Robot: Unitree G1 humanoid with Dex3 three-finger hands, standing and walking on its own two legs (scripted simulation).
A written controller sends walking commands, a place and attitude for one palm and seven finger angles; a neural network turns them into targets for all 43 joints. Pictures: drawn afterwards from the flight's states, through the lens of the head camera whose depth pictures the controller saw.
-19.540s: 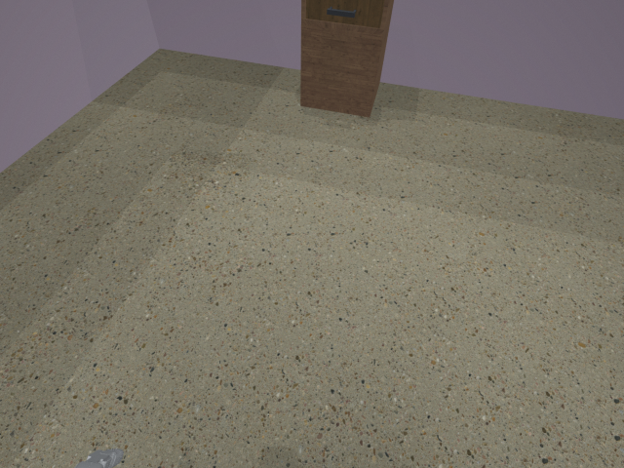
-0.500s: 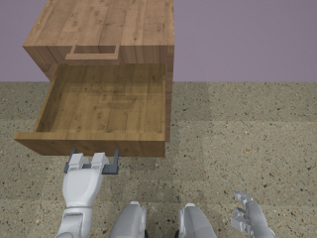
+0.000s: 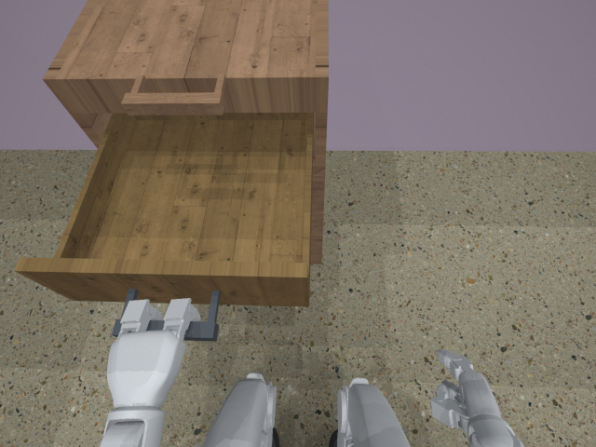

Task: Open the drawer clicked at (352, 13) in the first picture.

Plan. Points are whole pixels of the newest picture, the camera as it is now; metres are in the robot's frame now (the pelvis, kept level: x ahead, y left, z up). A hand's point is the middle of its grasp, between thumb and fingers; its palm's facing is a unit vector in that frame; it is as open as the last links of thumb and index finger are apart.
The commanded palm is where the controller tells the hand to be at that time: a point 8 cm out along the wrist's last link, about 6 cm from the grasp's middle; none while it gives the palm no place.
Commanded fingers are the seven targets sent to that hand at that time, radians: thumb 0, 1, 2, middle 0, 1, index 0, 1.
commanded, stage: pull the drawer open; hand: left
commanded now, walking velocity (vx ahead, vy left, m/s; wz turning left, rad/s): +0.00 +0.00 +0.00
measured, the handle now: (169, 314) +0.29 +0.21 -0.05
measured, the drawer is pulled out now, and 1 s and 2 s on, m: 0.28 0.30 0.30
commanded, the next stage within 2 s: open the thumb to release the handle in 0.44 s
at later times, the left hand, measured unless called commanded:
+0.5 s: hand (164, 376) +0.21 +0.20 -0.07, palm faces -0.07 -0.10 -0.99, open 5.9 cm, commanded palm +0.16 +0.22 -0.02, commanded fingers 0.00 0.90 0.90 -0.40 -1.35 -0.40 -1.35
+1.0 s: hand (157, 374) +0.22 +0.21 -0.07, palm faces -0.05 -0.08 -1.00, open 11.5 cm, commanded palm +0.19 +0.21 -0.02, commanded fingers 0.00 -0.50 0.30 -0.30 -1.20 -0.30 -1.20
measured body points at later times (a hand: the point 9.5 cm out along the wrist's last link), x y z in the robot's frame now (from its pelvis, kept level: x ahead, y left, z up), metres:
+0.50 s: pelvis +0.00 +0.00 -0.01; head +0.12 -0.03 +0.43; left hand +0.21 +0.20 -0.01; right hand +0.21 -0.22 -0.14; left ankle +0.02 +0.12 -0.59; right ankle +0.02 -0.07 -0.59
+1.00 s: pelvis -0.01 +0.00 +0.00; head +0.10 -0.02 +0.43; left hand +0.21 +0.21 -0.01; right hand +0.19 -0.23 -0.13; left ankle +0.02 +0.12 -0.59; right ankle +0.02 -0.07 -0.59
